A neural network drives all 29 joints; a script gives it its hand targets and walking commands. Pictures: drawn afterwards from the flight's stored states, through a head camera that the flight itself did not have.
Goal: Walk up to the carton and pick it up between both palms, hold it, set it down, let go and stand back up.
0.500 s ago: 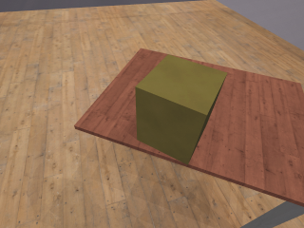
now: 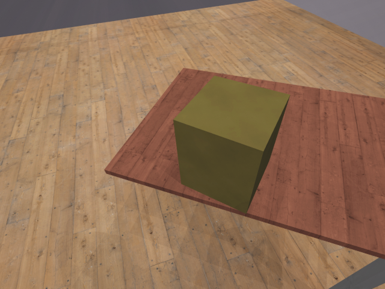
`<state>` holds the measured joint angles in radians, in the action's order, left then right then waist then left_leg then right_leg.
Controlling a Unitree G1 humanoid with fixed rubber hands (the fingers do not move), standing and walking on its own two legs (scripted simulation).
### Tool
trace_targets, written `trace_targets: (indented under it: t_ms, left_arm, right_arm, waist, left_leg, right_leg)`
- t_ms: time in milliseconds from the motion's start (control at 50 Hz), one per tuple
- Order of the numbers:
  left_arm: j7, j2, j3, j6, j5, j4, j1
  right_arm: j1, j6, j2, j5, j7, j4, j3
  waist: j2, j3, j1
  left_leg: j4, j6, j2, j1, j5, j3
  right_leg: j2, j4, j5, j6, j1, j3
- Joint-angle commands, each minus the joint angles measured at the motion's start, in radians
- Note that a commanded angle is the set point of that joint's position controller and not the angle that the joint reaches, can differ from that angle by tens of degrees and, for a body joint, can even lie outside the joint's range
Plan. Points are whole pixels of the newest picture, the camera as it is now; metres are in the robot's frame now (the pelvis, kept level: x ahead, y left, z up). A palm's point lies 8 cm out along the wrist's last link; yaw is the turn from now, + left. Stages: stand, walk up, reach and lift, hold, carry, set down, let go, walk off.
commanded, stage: walk up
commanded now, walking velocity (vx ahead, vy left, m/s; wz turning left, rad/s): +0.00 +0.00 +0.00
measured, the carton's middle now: (230, 143) +0.50 -0.07 +0.01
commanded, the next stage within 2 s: none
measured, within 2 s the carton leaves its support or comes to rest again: neither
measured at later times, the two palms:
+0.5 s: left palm out of the picture -0.01 +0.17 -0.15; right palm out of the picture -0.01 -0.20 -0.15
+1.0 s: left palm out of the picture +0.00 +0.37 -0.15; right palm out of the picture +0.11 -0.15 -0.15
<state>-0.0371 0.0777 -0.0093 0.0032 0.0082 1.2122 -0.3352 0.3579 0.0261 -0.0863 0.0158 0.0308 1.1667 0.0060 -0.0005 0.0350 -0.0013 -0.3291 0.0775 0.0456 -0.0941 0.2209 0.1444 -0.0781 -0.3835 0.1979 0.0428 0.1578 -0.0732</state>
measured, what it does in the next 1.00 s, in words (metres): steps to the left: left foot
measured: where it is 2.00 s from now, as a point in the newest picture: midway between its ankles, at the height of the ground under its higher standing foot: outside the picture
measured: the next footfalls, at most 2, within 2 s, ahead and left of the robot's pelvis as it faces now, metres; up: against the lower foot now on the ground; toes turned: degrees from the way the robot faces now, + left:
left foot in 0.98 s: +0.15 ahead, +0.26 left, +0.00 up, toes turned -9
right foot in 1.36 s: +0.08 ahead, +0.05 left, +0.00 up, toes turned -15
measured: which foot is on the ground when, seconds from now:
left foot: down 0.00-0.62, up 0.64-0.96, down 0.98-1.00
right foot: down 0.00-0.98, up 1.00-1.00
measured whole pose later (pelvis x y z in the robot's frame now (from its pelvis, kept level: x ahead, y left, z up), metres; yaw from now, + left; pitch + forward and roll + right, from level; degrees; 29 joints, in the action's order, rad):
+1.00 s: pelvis +0.05 +0.11 -0.02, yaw -13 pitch +3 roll +2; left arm -0.05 0.19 0.13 -0.03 0.05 1.11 -0.41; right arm 0.13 0.02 -0.22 0.01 0.01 0.91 0.08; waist -0.04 0.11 0.08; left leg -0.56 -0.09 -0.07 -0.35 0.22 0.04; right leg -0.17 -0.59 0.36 0.12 0.34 0.22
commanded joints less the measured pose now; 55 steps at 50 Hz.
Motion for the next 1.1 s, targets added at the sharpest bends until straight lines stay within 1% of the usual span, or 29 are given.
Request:
trace_targets:
  t_ms: [0, 80, 160, 280, 320, 400, 440, 580, 600, 620, 640, 660, 680, 700, 720, 760, 820, 860, 880, 900, 920, 940, 960, 980, 1000, 1020, 1040, 1060, 1080]
  left_arm:
    - [-0.007, 0.074, 0.007, 0.018, 0.002, -0.013, -0.081]
    - [-0.009, 0.066, 0.007, 0.025, 0.004, -0.01, -0.09]
    - [-0.011, 0.059, 0.008, 0.026, 0.005, -0.01, -0.089]
    - [-0.012, 0.052, 0.009, 0.024, 0.006, -0.005, -0.083]
    - [-0.012, 0.049, 0.009, 0.021, 0.006, -0.003, -0.083]
    - [-0.011, 0.051, 0.011, 0.018, 0.007, -0.007, -0.071]
    - [-0.012, 0.053, 0.012, 0.018, 0.006, -0.009, -0.066]
    - [-0.012, 0.065, 0.013, 0.018, 0.003, -0.011, -0.067]
    - [-0.036, 0.211, 0.084, -0.007, 0.036, 0.016, -0.262]
    - [-0.053, 0.312, 0.108, -0.028, 0.046, 0.044, -0.365]
    - [-0.065, 0.321, 0.117, -0.041, 0.052, 0.039, -0.372]
    - [-0.067, 0.334, 0.131, -0.04, 0.057, -0.007, -0.269]
    - [-0.062, 0.331, 0.14, -0.032, 0.055, -0.069, -0.17]
    - [-0.055, 0.304, 0.138, -0.025, 0.057, -0.106, -0.102]
    - [-0.049, 0.249, 0.128, -0.021, 0.051, -0.114, -0.086]
    - [-0.042, 0.206, 0.122, -0.011, 0.044, -0.105, -0.132]
    - [-0.036, 0.248, 0.141, -0.004, 0.044, -0.124, -0.131]
    - [-0.028, 0.275, 0.153, -0.005, 0.043, -0.149, -0.093]
    - [-0.023, 0.283, 0.16, -0.008, 0.042, -0.157, -0.068]
    - [-0.019, 0.288, 0.165, -0.011, 0.041, -0.164, -0.044]
    - [-0.017, 0.282, 0.166, -0.01, 0.038, -0.177, -0.014]
    - [-0.015, 0.24, 0.155, -0.003, 0.037, -0.195, -0.005]
    - [-0.014, 0.155, 0.135, 0.0, 0.034, -0.221, -0.017]
    - [-0.02, 0.101, 0.12, -0.004, 0.035, -0.255, -0.069]
    - [-0.028, 0.113, 0.121, -0.016, 0.027, -0.271, -0.067]
    - [-0.022, 0.129, 0.121, -0.021, 0.024, -0.289, -0.016]
    - [-0.007, 0.153, 0.116, -0.02, 0.027, -0.291, 0.037]
    - [0.005, 0.123, 0.116, -0.025, 0.017, -0.194, -0.022]
    - [0.018, 0.107, 0.106, -0.026, 0.015, -0.159, -0.091]
  right_arm:
    - [0.097, 0.009, -0.054, -0.005, 0.005, -0.003, 0.006]
    - [0.089, 0.012, -0.063, -0.006, 0.01, 0.001, 0.006]
    - [0.086, 0.012, -0.067, -0.008, 0.012, 0.007, 0.007]
    - [0.081, 0.009, -0.066, -0.011, 0.016, 0.014, 0.005]
    - [0.078, 0.008, -0.066, -0.009, 0.017, 0.016, 0.004]
    - [0.08, 0.005, -0.059, -0.009, 0.015, 0.021, 0.002]
    - [0.08, 0.006, -0.063, -0.009, 0.016, 0.026, 0.003]
    - [0.08, 0.011, -0.061, -0.01, 0.017, 0.033, -0.003]
    - [-0.037, -0.031, -0.295, 0.024, 0.005, -0.043, 0.092]
    - [-0.134, -0.05, -0.244, 0.048, -0.009, -0.093, 0.091]
    - [-0.167, -0.061, -0.202, 0.059, -0.021, -0.122, 0.089]
    - [-0.131, -0.06, -0.144, 0.057, -0.025, -0.136, 0.079]
    - [-0.103, -0.046, -0.103, 0.047, -0.026, -0.155, 0.069]
    - [-0.098, -0.039, -0.107, 0.039, -0.026, -0.168, 0.073]
    - [-0.112, -0.035, -0.122, 0.036, -0.028, -0.184, 0.081]
    - [-0.164, -0.03, -0.138, 0.035, -0.03, -0.227, 0.087]
    - [-0.163, -0.032, -0.115, 0.016, -0.032, -0.275, 0.079]
    - [-0.137, -0.031, -0.109, 0.002, -0.032, -0.29, 0.075]
    - [-0.101, -0.029, -0.12, -0.004, -0.028, -0.284, 0.078]
    - [-0.03, -0.025, -0.141, -0.005, -0.024, -0.265, 0.082]
    - [0.064, -0.02, -0.178, -0.008, -0.016, -0.233, 0.092]
    - [0.155, -0.012, -0.249, -0.008, -0.008, -0.207, 0.11]
    - [0.202, -0.006, -0.336, -0.001, -0.002, -0.189, 0.125]
    - [0.14, -0.008, -0.424, 0.009, 0.006, -0.226, 0.135]
    - [0.023, -0.017, -0.416, 0.021, 0.007, -0.253, 0.126]
    - [-0.076, -0.023, -0.386, 0.027, 0.0, -0.273, 0.121]
    - [-0.114, -0.022, -0.313, 0.027, -0.005, -0.284, 0.099]
    - [-0.092, 0.004, -0.215, 0.022, -0.018, -0.287, 0.055]
    - [-0.12, 0.018, -0.201, 0.01, -0.015, -0.278, 0.047]
  waist:
    - [0.01, 0.069, -0.005]
    - [-0.002, 0.052, 0.0]
    - [0.018, 0.045, -0.003]
    - [-0.008, 0.071, -0.005]
    - [-0.002, 0.077, -0.004]
    - [-0.022, 0.096, -0.007]
    - [-0.033, 0.092, -0.007]
    - [-0.005, 0.064, -0.003]
    - [0.168, 0.038, 0.102]
    - [0.007, 0.089, 0.159]
    - [-0.051, 0.155, 0.161]
    - [-0.125, 0.198, 0.098]
    - [-0.158, 0.205, 0.067]
    - [-0.185, 0.181, 0.036]
    - [-0.169, 0.149, 0.029]
    - [-0.151, 0.089, 0.046]
    - [-0.277, 0.065, 0.053]
    - [-0.363, 0.042, 0.045]
    - [-0.397, 0.023, 0.034]
    - [-0.397, -0.007, 0.004]
    - [-0.33, -0.05, -0.04]
    - [-0.18, -0.117, -0.089]
    - [0.153, -0.157, -0.106]
    - [0.393, -0.203, -0.054]
    - [0.382, -0.196, -0.033]
    - [0.41, -0.132, -0.02]
    - [0.323, -0.063, 0.0]
    - [0.134, -0.047, 0.005]
    - [0.112, -0.054, 0.051]
  left_leg:
    - [0.093, -0.026, -0.163, -0.03, -0.088, -0.149]
    - [0.06, -0.028, -0.161, -0.002, -0.18, -0.131]
    - [0.039, -0.033, -0.162, 0.0, -0.243, -0.122]
    - [0.029, -0.037, -0.167, -0.013, -0.259, -0.119]
    - [0.03, -0.038, -0.166, -0.023, -0.227, -0.119]
    - [0.04, -0.042, -0.167, -0.039, -0.183, -0.118]
    - [0.038, -0.044, -0.168, -0.04, -0.202, -0.118]
    - [0.035, -0.041, -0.171, -0.015, -0.234, -0.118]
    - [-0.221, -0.076, -0.053, -0.184, 0.196, 0.065]
    - [-0.451, -0.09, -0.037, -0.372, 0.327, 0.021]
    - [-0.602, -0.095, -0.067, -0.457, 0.298, -0.088]
    - [-0.676, -0.093, -0.109, -0.505, 0.249, -0.157]
    - [-0.71, -0.108, -0.136, -0.524, 0.207, -0.182]
    - [-0.728, -0.117, -0.139, -0.515, 0.163, -0.21]
    - [-0.728, -0.122, -0.13, -0.489, 0.128, -0.214]
    - [-0.669, -0.134, -0.107, -0.464, 0.088, -0.197]
    - [-0.495, -0.166, -0.095, -0.412, 0.121, -0.137]
    - [-0.349, -0.182, -0.083, -0.283, 0.144, -0.096]
    - [-0.274, -0.186, -0.067, -0.197, 0.145, -0.063]
    - [-0.185, -0.185, -0.054, -0.067, 0.065, -0.033]
    - [-0.111, -0.182, -0.058, 0.076, -0.035, -0.024]
    - [-0.066, -0.185, -0.102, 0.218, -0.105, -0.04]
    - [0.009, -0.177, -0.276, 0.271, -0.081, -0.178]
    - [0.008, -0.108, -0.516, 0.189, -0.194, -0.4]
    - [0.066, -0.002, -0.547, 0.023, -0.024, -0.412]
    - [0.117, 0.052, -0.522, -0.105, 0.085, -0.421]
    - [0.107, 0.02, -0.433, -0.138, -0.01, -0.338]
    - [0.043, -0.025, -0.408, -0.13, -0.373, -0.383]
    - [-0.014, -0.037, -0.367, -0.1, -0.607, -0.297]
  right_leg:
    - [-0.056, 0.047, -0.086, -0.034, 0.049, 0.062]
    - [-0.058, 0.043, -0.134, -0.038, 0.035, 0.065]
    - [-0.06, 0.033, -0.176, -0.039, 0.021, 0.06]
    - [-0.056, 0.024, -0.204, -0.046, 0.017, 0.063]
    - [-0.055, 0.033, -0.185, -0.043, 0.012, 0.065]
    - [-0.052, 0.038, -0.176, -0.045, 0.014, 0.066]
    - [-0.051, 0.034, -0.185, -0.046, -0.001, 0.065]
    - [-0.048, 0.035, -0.186, -0.045, -0.009, 0.061]
    - [-0.229, 0.053, 0.055, -0.119, -0.084, 0.341]
    - [-0.368, 0.17, 0.348, -0.196, -0.092, 0.606]
    - [-0.436, 0.267, 0.521, -0.231, 0.002, 0.747]
    - [-0.463, 0.298, 0.533, -0.241, 0.051, 0.75]
    - [-0.435, 0.288, 0.447, -0.236, 0.083, 0.674]
    - [-0.376, 0.255, 0.357, -0.208, 0.088, 0.57]
    - [-0.316, 0.227, 0.288, -0.175, 0.1, 0.494]
    - [-0.226, 0.173, 0.163, -0.128, 0.085, 0.401]
    - [-0.177, 0.134, 0.013, -0.112, 0.082, 0.319]
    - [-0.146, 0.107, -0.124, -0.097, 0.139, 0.272]
    - [-0.126, 0.075, -0.195, -0.088, 0.173, 0.255]
    - [-0.1, 0.015, -0.229, -0.074, 0.231, 0.235]
    - [-0.066, -0.075, -0.15, -0.05, 0.304, 0.21]
    - [0.015, -0.193, 0.051, -0.019, 0.385, 0.155]
    - [0.104, -0.427, 0.435, 0.003, 0.494, 0.073]
    - [0.086, -0.685, 0.562, 0.025, 0.549, 0.068]
    - [0.035, -0.784, 0.475, 0.012, 0.486, 0.099]
    - [0.008, -0.826, 0.454, 0.001, 0.459, 0.11]
    - [-0.006, -0.823, 0.394, -0.015, 0.441, 0.138]
    - [0.015, -0.726, 0.288, -0.019, 0.362, 0.215]
    - [0.024, -0.689, 0.261, -0.017, 0.33, 0.19]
